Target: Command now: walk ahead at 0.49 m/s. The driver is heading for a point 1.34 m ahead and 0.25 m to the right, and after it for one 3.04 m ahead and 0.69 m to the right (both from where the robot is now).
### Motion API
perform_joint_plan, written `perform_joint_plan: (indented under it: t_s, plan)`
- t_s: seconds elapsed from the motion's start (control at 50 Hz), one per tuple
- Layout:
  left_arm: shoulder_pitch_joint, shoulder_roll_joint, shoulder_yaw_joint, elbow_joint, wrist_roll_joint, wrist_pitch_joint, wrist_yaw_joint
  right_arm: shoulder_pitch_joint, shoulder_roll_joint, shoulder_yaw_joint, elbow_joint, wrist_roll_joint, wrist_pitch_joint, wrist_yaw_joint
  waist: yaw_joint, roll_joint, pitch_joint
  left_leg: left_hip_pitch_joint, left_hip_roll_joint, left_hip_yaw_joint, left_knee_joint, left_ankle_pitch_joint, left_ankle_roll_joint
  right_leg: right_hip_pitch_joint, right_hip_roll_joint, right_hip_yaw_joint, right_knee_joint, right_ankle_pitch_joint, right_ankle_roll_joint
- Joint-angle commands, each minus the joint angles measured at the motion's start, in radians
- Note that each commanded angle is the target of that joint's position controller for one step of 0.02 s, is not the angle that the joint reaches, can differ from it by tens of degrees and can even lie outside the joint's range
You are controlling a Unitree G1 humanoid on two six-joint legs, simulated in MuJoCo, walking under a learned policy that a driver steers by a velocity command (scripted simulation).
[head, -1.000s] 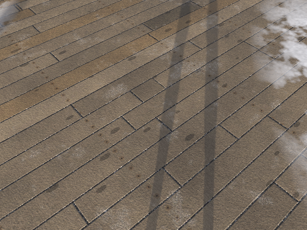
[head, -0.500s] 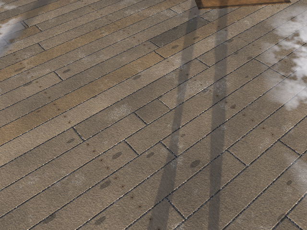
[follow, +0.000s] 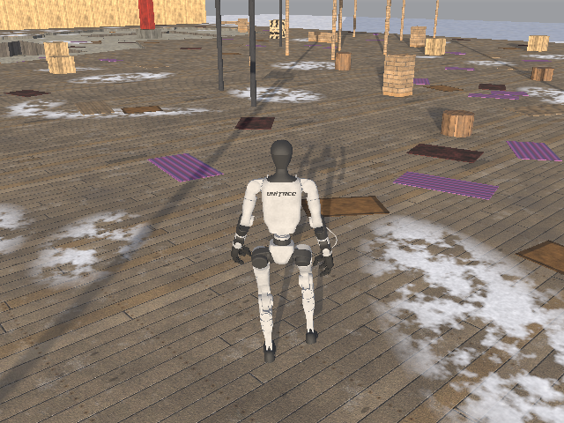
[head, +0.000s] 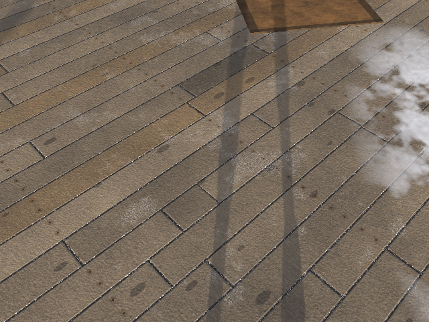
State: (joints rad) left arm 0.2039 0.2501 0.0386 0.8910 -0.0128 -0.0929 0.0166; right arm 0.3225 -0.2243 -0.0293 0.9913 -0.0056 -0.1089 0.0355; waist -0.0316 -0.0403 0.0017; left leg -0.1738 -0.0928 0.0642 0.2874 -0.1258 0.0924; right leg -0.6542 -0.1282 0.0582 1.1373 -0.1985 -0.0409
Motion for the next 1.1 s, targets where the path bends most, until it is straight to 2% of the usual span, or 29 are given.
perform_joint_plan:
  t_s: [0.02, 0.12, 0.18, 0.22, 0.26, 0.28, 0.3, 0.32, 0.34, 0.36, 0.38, 0.4, 0.42, 0.44, 0.48, 0.56, 0.6, 0.66, 0.7, 0.72, 0.74, 0.76, 0.78, 0.8, 0.82, 0.86, 0.9, 1.0, 1.1]
  plan:
    - [0.033, 0.044, 0.013, -0.043, 0.012, 0.005, 0.007, -0.037, -0.131, -0.021, -0.054, 0.001, -0.017, -0.02, 0.046, 0.08, 0.054, -0.096, 0.281, -0.213, -0.204, 0.069, 0.17, -0.032, -0.042, 0.001, -0.139, 0.153, 0.028]
    - [-0.157, 0.028, 0.005, -0.093, 0.0, -0.008, -0.01, 0.061, -0.165, -0.027, -0.031, 0.02, -0.001, -0.036, -0.024, 0.082, 0.058, 0.016, 0.271, -0.161, -0.184, 0.076, 0.123, 0.002, 0.012, -0.044, -0.464, 0.305, 0.038]
    - [-0.237, 0.034, 0.001, -0.123, -0.009, -0.012, -0.029, 0.109, -0.168, -0.029, -0.009, 0.026, 0.011, -0.037, -0.05, 0.09, 0.08, 0.112, 0.307, -0.17, -0.142, 0.059, 0.118, -0.005, 0.028, -0.047, -0.552, 0.258, 0.03]
    - [-0.255, 0.047, 0.003, -0.141, -0.01, -0.02, -0.042, 0.116, -0.173, -0.034, -0.002, 0.026, 0.021, -0.039, -0.043, 0.097, 0.083, 0.173, 0.339, -0.184, -0.099, 0.072, 0.107, 0.005, 0.037, -0.046, -0.596, 0.185, 0.006]
    - [-0.194, 0.075, 0.015, -0.135, -0.01, -0.029, -0.049, 0.093, -0.189, -0.04, -0.005, 0.027, 0.032, -0.041, 0.003, 0.116, 0.051, 0.197, 0.349, -0.186, -0.022, 0.194, 0.088, 0.114, 0.066, -0.068, -0.636, 0.114, -0.024]
    - [-0.093, 0.104, 0.032, -0.107, -0.007, -0.032, -0.047, 0.069, -0.186, -0.037, -0.011, 0.024, 0.037, -0.041, 0.062, 0.115, -0.006, 0.185, 0.315, -0.154, 0.098, 0.362, 0.067, 0.255, 0.101, -0.096, -0.659, 0.101, -0.046]
    - [0.097, 0.163, 0.061, -0.051, -0.006, -0.034, -0.041, 0.06, -0.153, -0.025, -0.024, 0.013, 0.039, -0.041, 0.138, 0.087, -0.127, 0.094, 0.252, -0.102, 0.327, 0.421, 0.037, 0.513, 0.081, -0.068, -0.645, 0.121, -0.085]
    - [0.266, 0.275, 0.088, -0.022, 0.015, -0.031, -0.035, 0.13, -0.066, 0.005, -0.051, 0.001, 0.025, -0.036, 0.151, -0.102, -0.301, -0.257, 0.13, -0.022, 0.731, 0.129, -0.03, 0.92, -0.174, 0.289, -0.653, 0.085, -0.213]
    - [0.306, 0.252, 0.081, -0.007, 0.011, -0.025, -0.041, 0.173, -0.02, 0.021, -0.039, 0.017, -0.001, -0.029, 0.138, -0.266, -0.391, -0.51, 0.024, -0.11, 0.965, -0.413, -0.052, 1.072, -0.291, 0.667, -0.816, -0.043, -0.303]
    - [0.231, 0.176, 0.055, -0.022, 0.01, -0.027, -0.041, 0.102, -0.139, -0.008, -0.05, 0.039, -0.02, -0.027, 0.133, -0.169, -0.27, -0.594, 0.085, -0.19, 1.063, -0.395, -0.035, 0.965, -0.264, 0.584, -0.832, 0.038, -0.257]
    - [0.127, 0.135, 0.04, -0.049, 0.014, -0.025, -0.039, 0.028, -0.165, -0.015, -0.072, 0.047, -0.025, -0.028, 0.102, -0.101, -0.168, -0.58, 0.133, -0.162, 1.058, -0.318, -0.03, 0.813, -0.235, 0.405, -0.822, 0.25, -0.224]
    - [0.044, 0.105, 0.028, -0.062, 0.018, -0.025, -0.046, -0.002, -0.152, -0.018, -0.072, 0.033, -0.019, -0.036, 0.064, -0.012, -0.108, -0.52, 0.169, -0.138, 1.003, -0.259, -0.044, 0.667, -0.186, 0.268, -0.836, 0.459, -0.205]
    - [0.006, 0.078, 0.021, -0.063, 0.019, -0.027, -0.05, 0.0, -0.14, -0.025, -0.07, 0.02, -0.003, -0.044, 0.03, -0.006, -0.08, -0.462, 0.197, -0.135, 0.932, -0.228, -0.052, 0.581, -0.142, 0.173, -0.853, 0.557, -0.182]
    - [-0.002, 0.061, 0.016, -0.052, 0.024, -0.027, -0.053, 0.023, -0.114, -0.024, -0.063, 0.017, 0.014, -0.046, 0.008, -0.023, -0.07, -0.402, 0.204, -0.129, 0.891, -0.203, -0.06, 0.522, -0.115, 0.121, -0.873, 0.611, -0.171]
    - [0.015, 0.074, 0.016, -0.025, 0.033, -0.03, -0.049, 0.054, -0.074, -0.021, -0.054, 0.014, 0.036, -0.051, -0.018, -0.027, -0.068, -0.349, 0.187, -0.109, 0.823, -0.154, -0.078, 0.467, -0.091, 0.045, -0.89, 0.765, -0.184]
    - [0.006, 0.106, 0.019, -0.002, 0.031, -0.013, -0.019, -0.062, -0.055, -0.014, -0.09, 0.002, 0.048, -0.056, -0.01, -0.038, -0.07, -0.304, 0.175, -0.089, 0.525, 0.009, -0.097, 0.447, -0.05, -0.058, -0.889, 0.808, -0.165]
    - [0.037, 0.123, 0.021, 0.018, 0.027, -0.004, -0.012, -0.121, -0.058, -0.013, -0.1, 0.004, 0.054, -0.054, 0.018, -0.044, -0.082, -0.264, 0.158, -0.079, 0.421, 0.078, -0.098, 0.468, -0.05, -0.065, -0.885, 0.764, -0.157]
    - [0.055, 0.121, 0.02, 0.049, 0.021, 0.01, -0.008, -0.168, -0.078, -0.018, -0.106, 0.005, 0.062, -0.053, 0.034, -0.047, -0.068, -0.239, 0.152, -0.091, 0.34, 0.073, -0.089, 0.498, -0.074, -0.034, -0.865, 0.665, -0.164]
    - [0.041, 0.112, 0.02, 0.061, 0.011, 0.019, -0.006, -0.177, -0.088, -0.022, -0.106, -0.001, 0.059, -0.052, 0.026, -0.043, -0.058, -0.212, 0.145, -0.088, 0.27, 0.049, -0.068, 0.515, -0.081, -0.009, -0.821, 0.583, -0.156]
    - [0.028, 0.103, 0.017, 0.065, 0.001, 0.023, -0.004, -0.158, -0.09, -0.026, -0.096, -0.006, 0.056, -0.052, 0.006, -0.028, -0.061, -0.158, 0.137, -0.078, 0.185, 0.109, -0.051, 0.512, -0.06, -0.009, -0.779, 0.511, -0.134]
    - [0.065, 0.09, 0.014, 0.076, 0.001, 0.024, -0.004, -0.137, -0.122, -0.036, -0.084, -0.013, 0.053, -0.055, 0.008, 0.013, -0.075, -0.076, 0.155, -0.101, 0.118, 0.291, -0.032, 0.503, -0.015, -0.012, -0.734, 0.409, -0.093]
    - [0.12, 0.075, 0.011, 0.082, 0.021, 0.019, -0.003, -0.118, -0.174, -0.048, -0.077, -0.017, 0.053, -0.061, 0.045, 0.08, -0.112, 0.04, 0.224, -0.161, 0.161, 0.571, -0.005, 0.45, 0.051, -0.04, -0.675, 0.253, -0.054]
    - [0.242, 0.021, 0.001, 0.118, 0.029, 0.019, -0.003, -0.131, -0.164, -0.046, -0.065, -0.012, 0.062, -0.065, 0.11, 0.193, -0.157, 0.156, 0.285, -0.216, 0.206, 0.608, 0.08, 0.351, 0.104, -0.07, -0.665, 0.011, -0.012]
    - [0.212, 0.022, -0.002, 0.123, 0.029, 0.03, 0.004, -0.135, -0.099, -0.034, -0.063, 0.0, 0.07, -0.061, 0.077, 0.193, -0.143, 0.127, 0.299, -0.253, 0.186, 0.491, 0.11, 0.343, 0.115, -0.088, -0.649, -0.11, 0.016]
    - [0.162, 0.04, 0.001, 0.111, 0.024, 0.046, 0.009, -0.158, -0.076, -0.029, -0.063, 0.004, 0.075, -0.056, 0.071, 0.174, -0.115, 0.081, 0.29, -0.265, 0.163, 0.356, 0.103, 0.338, 0.114, -0.083, -0.66, -0.129, 0.025]
    - [0.125, 0.063, 0.007, 0.114, 0.02, 0.075, 0.02, -0.227, -0.089, -0.031, -0.079, 0.004, 0.076, -0.051, 0.073, 0.133, -0.066, -0.015, 0.243, -0.231, 0.15, 0.21, 0.06, 0.374, 0.111, -0.081, -0.694, -0.101, 0.023]
    - [0.131, 0.057, 0.006, 0.129, 0.023, 0.088, 0.02, -0.232, -0.096, -0.035, -0.07, 0.007, 0.072, -0.051, 0.071, 0.115, -0.056, -0.034, 0.206, -0.187, 0.167, 0.218, 0.027, 0.404, 0.105, -0.076, -0.714, -0.068, 0.014]
    - [0.128, 0.043, 0.005, 0.157, 0.019, 0.083, 0.017, -0.212, -0.09, -0.039, -0.035, 0.012, 0.076, -0.059, 0.05, 0.067, -0.076, 0.029, 0.18, -0.152, 0.218, 0.323, 0.029, 0.416, 0.094, -0.074, -0.709, 0.019, 0.018]
    - [0.143, 0.025, 0.003, 0.181, 0.02, 0.088, 0.021, -0.231, -0.084, -0.041, -0.018, 0.012, 0.092, -0.063, 0.048, 0.049, -0.037, 0.013, 0.169, -0.144, 0.208, 0.235, 0.026, 0.403, 0.094, -0.078, -0.715, -0.021, 0.018]
